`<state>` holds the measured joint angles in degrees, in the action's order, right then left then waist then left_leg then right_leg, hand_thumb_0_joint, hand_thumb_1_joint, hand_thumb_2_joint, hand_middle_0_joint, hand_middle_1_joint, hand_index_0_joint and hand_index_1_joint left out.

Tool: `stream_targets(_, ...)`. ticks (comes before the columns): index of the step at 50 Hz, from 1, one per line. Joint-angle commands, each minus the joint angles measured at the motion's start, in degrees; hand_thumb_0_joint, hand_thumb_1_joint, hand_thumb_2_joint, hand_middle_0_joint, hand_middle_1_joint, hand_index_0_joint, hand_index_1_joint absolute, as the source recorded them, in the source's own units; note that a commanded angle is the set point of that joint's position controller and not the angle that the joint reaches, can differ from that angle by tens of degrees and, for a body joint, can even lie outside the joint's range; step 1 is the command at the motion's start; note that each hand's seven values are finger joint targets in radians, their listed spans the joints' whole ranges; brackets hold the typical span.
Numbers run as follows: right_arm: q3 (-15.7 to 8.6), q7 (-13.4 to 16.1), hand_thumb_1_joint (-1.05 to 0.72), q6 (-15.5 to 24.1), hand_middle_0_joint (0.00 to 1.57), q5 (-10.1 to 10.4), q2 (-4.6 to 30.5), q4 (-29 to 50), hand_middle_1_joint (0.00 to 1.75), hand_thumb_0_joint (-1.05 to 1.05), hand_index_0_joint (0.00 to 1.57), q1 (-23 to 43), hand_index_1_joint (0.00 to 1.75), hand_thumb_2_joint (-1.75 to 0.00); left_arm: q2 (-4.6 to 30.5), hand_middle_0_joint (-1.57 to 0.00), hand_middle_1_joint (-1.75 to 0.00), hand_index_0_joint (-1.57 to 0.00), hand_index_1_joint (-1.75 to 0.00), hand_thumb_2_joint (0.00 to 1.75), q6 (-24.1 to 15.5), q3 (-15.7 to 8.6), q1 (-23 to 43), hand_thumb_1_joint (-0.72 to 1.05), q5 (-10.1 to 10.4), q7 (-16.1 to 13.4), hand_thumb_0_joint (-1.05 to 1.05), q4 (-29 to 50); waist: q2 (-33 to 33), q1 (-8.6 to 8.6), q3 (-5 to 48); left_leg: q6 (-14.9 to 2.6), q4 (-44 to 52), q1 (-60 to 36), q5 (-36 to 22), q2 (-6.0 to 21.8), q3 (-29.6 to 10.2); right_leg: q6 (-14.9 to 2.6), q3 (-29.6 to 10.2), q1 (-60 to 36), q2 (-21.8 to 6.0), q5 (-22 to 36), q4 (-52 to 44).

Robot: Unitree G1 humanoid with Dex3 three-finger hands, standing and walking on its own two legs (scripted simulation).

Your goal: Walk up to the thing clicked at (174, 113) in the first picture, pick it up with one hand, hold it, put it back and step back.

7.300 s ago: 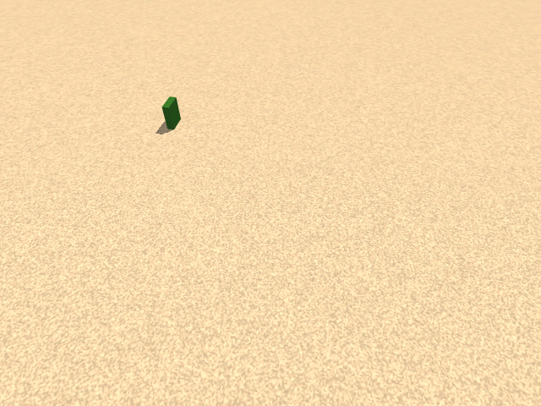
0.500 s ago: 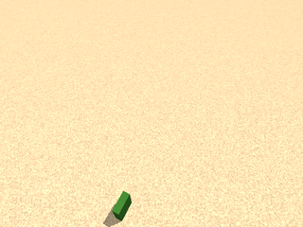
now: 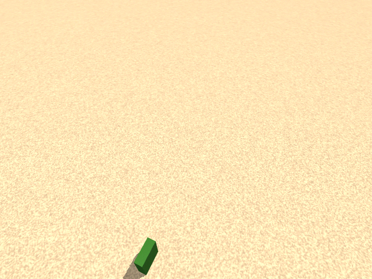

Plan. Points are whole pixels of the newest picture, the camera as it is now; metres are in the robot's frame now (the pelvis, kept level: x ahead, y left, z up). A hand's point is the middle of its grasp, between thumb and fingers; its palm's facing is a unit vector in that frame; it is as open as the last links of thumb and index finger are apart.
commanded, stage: walk up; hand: left
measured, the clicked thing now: (146, 256) +0.37 +0.19 -0.71
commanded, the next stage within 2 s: stand in 0.06 s
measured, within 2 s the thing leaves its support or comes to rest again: neither
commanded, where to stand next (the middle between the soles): +0.03 +0.00 m, yaw -1 degrees
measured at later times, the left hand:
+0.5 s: hand out of the picture +0.08 +0.25 -0.16, palm faces -0.03 -0.94 -0.34, open 7.3 cm
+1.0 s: hand out of the picture +0.09 +0.24 -0.16, palm faces -0.03 -0.94 -0.34, open 7.3 cm
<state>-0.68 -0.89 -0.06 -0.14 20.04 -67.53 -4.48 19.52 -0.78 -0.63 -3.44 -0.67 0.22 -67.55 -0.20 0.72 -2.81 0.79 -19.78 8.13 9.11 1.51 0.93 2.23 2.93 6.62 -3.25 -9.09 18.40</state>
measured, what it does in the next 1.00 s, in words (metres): stands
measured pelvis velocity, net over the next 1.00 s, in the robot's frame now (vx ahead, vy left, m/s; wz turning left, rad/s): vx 0.01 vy -0.01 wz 0.00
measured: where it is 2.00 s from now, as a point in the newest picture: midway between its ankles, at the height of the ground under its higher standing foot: outside the picture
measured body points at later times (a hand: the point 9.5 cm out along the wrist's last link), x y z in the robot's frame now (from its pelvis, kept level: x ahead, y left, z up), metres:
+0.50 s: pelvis +0.01 +0.00 +0.00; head +0.01 +0.00 +0.45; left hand +0.09 +0.30 -0.13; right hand +0.09 -0.31 -0.13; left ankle +0.02 +0.13 -0.75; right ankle +0.01 -0.14 -0.75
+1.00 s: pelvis +0.01 -0.01 +0.00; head +0.02 -0.01 +0.45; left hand +0.09 +0.29 -0.13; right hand +0.09 -0.31 -0.13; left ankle +0.02 +0.13 -0.75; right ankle +0.01 -0.14 -0.75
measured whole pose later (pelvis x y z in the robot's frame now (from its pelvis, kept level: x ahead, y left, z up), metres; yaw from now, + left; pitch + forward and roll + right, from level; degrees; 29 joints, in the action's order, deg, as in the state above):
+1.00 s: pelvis +0.01 -0.01 +0.00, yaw +0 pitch -2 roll +0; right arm -0.3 -0.7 0.2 -0.6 20.1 -65.7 -5.4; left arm 20.2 -0.7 -0.1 -5.9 -0.8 0.3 -65.0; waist 0.0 0.5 -2.6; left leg 1.6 -18.9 6.9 9.8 2.1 0.8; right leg 1.6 3.1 5.7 -2.6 -10.3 18.3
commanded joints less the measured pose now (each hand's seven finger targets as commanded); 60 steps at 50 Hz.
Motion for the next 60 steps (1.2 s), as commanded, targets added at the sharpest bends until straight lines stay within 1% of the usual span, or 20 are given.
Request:
stream_targets(1, -1.8, 0.8, -0.90, 1.0, 0.20, -0.1, 12.2, 3.6, 0.30, 0.00, 0.20, 3.3, 0.30, -0.90, 12.5, -0.20, -0.30, -0.20, -0.30, 0.90, -0.9, -2.2, 3.2, 0.90, 0.1, -0.6, 0.00, 3.6, 0.0, -0.46, 3.9, -1.39, 4.2, 0.8, -2.4, 5.5, -5.0, -2.09, -4.7, -0.1, -5.1, 2.8, -3.6)
stream_targets(3, -1.7, 0.9, -0.90, 1.3, 0.20, -0.7, 11.7, 4.4, 0.30, 0.00, 0.20, 2.9, 0.30, -0.90, 12.8, -0.20, -0.30, -0.20, -0.30, 0.90, -0.7, -2.2, 2.1, 0.90, 0.1, -0.5, 0.00, 3.8, 0.2, -0.35, 4.2, -0.84, 5.1, 0.8, -2.6, 6.2, -5.6, -2.16, -4.5, -0.3, -5.1, 1.2, -2.9)
stream_targets(5, -1.9, 1.0, -0.90, 1.4, 0.20, -0.6, 12.5, 4.4, 0.30, 0.00, 0.20, 3.2, 0.30, -0.90, 12.5, -0.20, -0.30, -0.20, -0.30, 0.90, -0.7, -2.1, 1.8, 0.90, 0.0, -0.4, 0.00, 4.0, -0.7, -0.62, 4.3, -1.05, 4.9, 0.8, -1.1, 6.3, -5.7, -2.16, -4.6, -0.7, -5.2, 0.7, -3.1)
stream_targets(6, -1.8, 0.9, -0.90, 1.5, 0.20, -0.6, 12.0, 4.6, 0.30, 0.00, 0.20, 3.3, 0.30, -0.90, 12.5, -0.20, -0.30, -0.20, -0.30, 0.90, -0.7, -2.1, 2.1, 0.90, 0.1, -0.4, 0.00, 4.3, 0.0, -0.55, 4.0, -0.82, 5.1, 0.8, -2.7, 6.2, -5.6, -2.20, -4.6, -0.4, -5.1, 0.8, -2.9)
stream_targets(7, -1.9, 0.9, -0.90, 1.5, 0.20, -0.5, 12.5, 4.6, 0.30, 0.00, 0.20, 3.1, 0.30, -0.90, 12.1, -0.20, -0.30, -0.20, -0.30, 0.90, -0.7, -1.9, 1.6, 0.90, 0.0, -0.3, 0.00, 4.3, -0.7, -0.46, 3.7, -0.79, 5.2, 0.6, -1.1, 6.1, -5.6, -2.06, -4.6, 0.3, -5.0, 0.0, -3.4)
stream_targets(14, -1.8, 1.0, -0.90, 1.8, 0.20, -0.5, 12.2, 5.2, 0.30, 0.00, 0.20, 3.1, 0.30, -0.90, 12.5, -0.20, -0.30, -0.20, -0.30, 0.90, -0.9, -1.9, 1.4, 0.90, 0.0, -0.3, 0.00, 5.2, -0.4, -0.35, 5.2, -0.96, 4.1, -0.9, -6.6, 6.5, -5.2, -2.29, -4.9, -0.7, -5.4, 4.1, -2.8)
stream_targets(21, -1.7, 1.0, -0.90, 1.5, 0.20, -0.4, 12.2, 5.1, 0.30, 0.00, 0.20, 2.8, 0.30, -0.90, 12.9, -0.20, -0.30, -0.20, -0.30, 0.90, -0.8, -1.8, 1.0, 0.90, 0.0, -0.3, 0.00, 5.5, 0.2, -0.29, 4.3, -0.92, 4.5, -0.4, -3.9, 6.2, -5.1, -2.27, -4.6, -0.3, -5.3, 2.3, -3.2)
stream_targets(27, -1.7, 1.0, -0.90, 1.6, 0.20, -0.4, 12.5, 5.0, 0.30, 0.00, 0.20, 3.0, 0.30, -0.90, 12.9, -0.20, -0.30, -0.20, -0.30, 0.90, -0.8, -1.7, 0.3, 0.90, 0.0, -0.4, 0.00, 5.6, -0.1, -0.47, 4.8, -0.97, 3.8, -1.9, -6.4, 6.5, -4.9, -2.41, -4.9, -0.4, -5.5, 4.1, -3.2)
stream_targets(30, -1.5, 1.0, -0.90, 1.5, 0.20, -0.4, 12.2, 5.1, 0.30, 0.00, 0.20, 2.5, 0.30, -0.90, 12.9, -0.20, -0.30, -0.20, -0.30, 0.90, -0.9, -1.7, 0.1, 0.90, 0.1, -0.5, 0.00, 5.6, 0.3, -0.34, 4.2, -0.89, 4.3, -1.1, -4.9, 6.2, -4.9, -2.19, -4.6, -0.5, -5.3, 3.1, -3.3)
stream_targets(33, -1.7, 1.0, -0.90, 1.5, 0.20, -0.4, 12.4, 5.1, 0.30, 0.00, 0.20, 2.8, 0.30, -0.90, 13.0, -0.20, -0.30, -0.20, -0.30, 0.90, -0.9, -1.7, 0.1, 0.90, 0.0, -0.5, 0.00, 5.7, 0.3, -0.51, 4.8, -1.08, 3.7, -1.8, -7.1, 6.4, -4.7, -2.28, -4.6, -0.8, -5.5, 5.1, -3.1)
stream_targets(36, -1.5, 1.0, -0.90, 1.5, 0.20, -0.4, 12.3, 5.1, 0.30, 0.00, 0.20, 2.4, 0.30, -0.90, 13.2, -0.20, -0.30, -0.20, -0.30, 0.90, -0.8, -1.8, 0.1, 0.90, 0.3, -0.5, 0.00, 5.6, 0.0, -0.49, 3.8, -0.83, 4.1, -1.3, -6.5, 6.3, -4.7, -2.34, -4.6, -0.8, -5.2, 4.1, -3.1)
stream_targets(37, -1.6, 1.0, -0.90, 1.6, 0.20, -0.5, 12.4, 5.2, 0.30, 0.00, 0.20, 2.6, 0.30, -0.90, 13.2, -0.20, -0.30, -0.20, -0.30, 0.90, -0.9, -1.8, -0.4, 0.90, 0.2, -0.5, 0.00, 5.7, -0.4, -0.60, 4.9, -0.84, 3.8, -2.6, -7.7, 6.5, -4.6, -2.45, -4.7, -0.7, -5.4, 4.9, -2.8)
stream_targets(40, -1.6, 1.0, -0.90, 1.5, 0.20, -0.4, 12.3, 5.2, 0.30, 0.00, 0.20, 2.8, 0.30, -0.90, 12.9, -0.20, -0.30, -0.20, -0.30, 0.90, -0.8, -1.7, -0.1, 0.90, 0.0, -0.4, 0.00, 5.8, 0.4, -0.62, 3.8, -0.81, 4.1, -1.4, -5.1, 6.2, -4.7, -2.35, -4.6, -0.2, -5.2, 2.8, -3.6)
stream_targets(45, -1.4, 1.0, -0.90, 1.4, 0.20, -0.4, 12.1, 5.1, 0.30, 0.00, 0.20, 1.6, 0.30, -0.90, 13.1, -0.20, -0.30, -0.20, -0.30, 0.90, -0.9, -1.8, -0.1, 0.90, 0.1, -0.4, 0.00, 5.9, 0.1, -0.40, 3.7, -0.90, 4.2, -1.0, -5.1, 6.1, -4.5, -2.41, -4.9, -0.9, -5.4, 4.0, -3.8)
stream_targets(46, -1.5, 1.0, -0.90, 1.4, 0.20, -0.4, 12.1, 5.2, 0.30, 0.00, 0.20, 2.0, 0.30, -0.90, 13.3, -0.20, -0.30, -0.20, -0.30, 0.90, -0.9, -1.8, 0.0, 0.90, 0.1, -0.5, 0.00, 6.0, 0.3, -0.49, 3.6, -0.85, 4.4, -1.1, -4.8, 6.2, -4.9, -2.39, -4.6, -0.8, -5.2, 2.5, -3.7)
stream_targets(48, -1.6, 1.0, -0.90, 1.4, 0.20, -0.4, 12.6, 5.4, 0.30, 0.00, 0.20, 2.4, 0.30, -0.90, 12.8, -0.20, -0.30, -0.20, -0.30, 0.90, -0.8, -1.7, -0.4, 0.90, 0.0, -0.5, 0.00, 6.0, -0.5, -0.72, 3.7, -1.01, 4.1, -1.0, -3.9, 6.1, -4.6, -2.37, -4.7, -0.4, -5.2, 2.8, -4.0)
stream_targets(50, -1.4, 1.0, -0.90, 1.3, 0.20, -0.4, 12.0, 5.4, 0.30, 0.00, 0.20, 1.7, 0.30, -0.90, 13.1, -0.20, -0.30, -0.20, -0.30, 0.90, -0.8, -1.9, 0.1, 0.90, 0.0, -0.5, 0.00, 6.0, 0.4, -0.30, 4.0, -1.02, 4.2, -0.9, -4.6, 6.2, -4.7, -2.52, -4.8, -1.3, -5.4, 3.4, -3.5)
stream_targets(55, -1.5, 1.1, -0.90, 1.5, 0.20, -0.5, 12.3, 5.5, 0.30, 0.00, 0.20, 1.6, 0.30, -0.90, 13.2, -0.20, -0.30, -0.20, -0.30, 0.90, -0.8, -1.8, -0.1, 0.90, 0.1, -0.5, 0.00, 6.3, 0.0, -0.46, 4.8, -0.87, 3.8, -1.8, -7.9, 6.4, -4.6, -2.52, -4.4, -1.3, -5.2, 5.2, -3.1)
stream_targets(56, -1.5, 1.1, -0.90, 1.5, 0.20, -0.4, 12.5, 5.5, 0.30, 0.00, 0.20, 1.5, 0.30, -0.90, 13.0, -0.20, -0.30, -0.20, -0.30, 0.90, -0.8, -1.8, -0.4, 0.90, 0.1, -0.5, 0.00, 6.1, -0.5, -0.61, 4.5, -0.95, 3.8, -1.2, -6.9, 6.3, -4.6, -2.35, -4.6, -1.9, -5.3, 5.3, -3.4)
stream_targets(60, -1.3, 1.2, -0.90, 1.5, 0.20, -0.4, 12.4, 5.5, 0.30, 0.00, 0.20, 1.6, 0.30, -0.90, 12.8, -0.20, -0.30, -0.20, -0.30, 0.90, -0.8, -1.7, -0.4, 0.90, 0.1, -0.5, 0.00, 6.3, -0.5, -0.79, 4.9, -1.00, 3.6, -1.7, -8.6, 6.5, -4.4, -2.45, -4.6, -2.2, -5.5, 6.8, -3.1)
